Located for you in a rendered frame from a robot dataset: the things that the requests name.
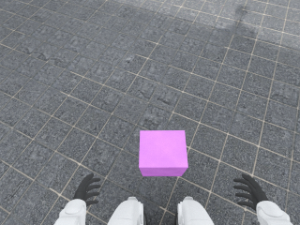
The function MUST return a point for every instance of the robot left forearm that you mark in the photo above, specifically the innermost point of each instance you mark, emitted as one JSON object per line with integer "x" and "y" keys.
{"x": 74, "y": 213}

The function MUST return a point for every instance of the left robot thigh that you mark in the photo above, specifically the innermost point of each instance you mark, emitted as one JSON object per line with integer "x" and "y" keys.
{"x": 128, "y": 212}

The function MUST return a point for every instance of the right robot thigh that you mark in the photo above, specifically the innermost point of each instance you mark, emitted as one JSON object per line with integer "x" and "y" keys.
{"x": 192, "y": 213}

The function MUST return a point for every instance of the robot right hand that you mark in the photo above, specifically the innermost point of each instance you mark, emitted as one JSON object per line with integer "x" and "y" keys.
{"x": 256, "y": 194}

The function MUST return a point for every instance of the robot left hand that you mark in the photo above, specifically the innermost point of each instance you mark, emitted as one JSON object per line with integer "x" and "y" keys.
{"x": 83, "y": 188}

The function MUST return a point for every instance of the robot right forearm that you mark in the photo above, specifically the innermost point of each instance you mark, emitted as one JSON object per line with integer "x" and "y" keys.
{"x": 268, "y": 213}

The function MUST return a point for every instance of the carton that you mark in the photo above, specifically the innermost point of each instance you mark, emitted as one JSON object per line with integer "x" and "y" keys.
{"x": 163, "y": 152}

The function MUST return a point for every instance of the robot thigh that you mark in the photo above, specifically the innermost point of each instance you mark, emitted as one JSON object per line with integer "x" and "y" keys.
{"x": 192, "y": 213}
{"x": 128, "y": 212}

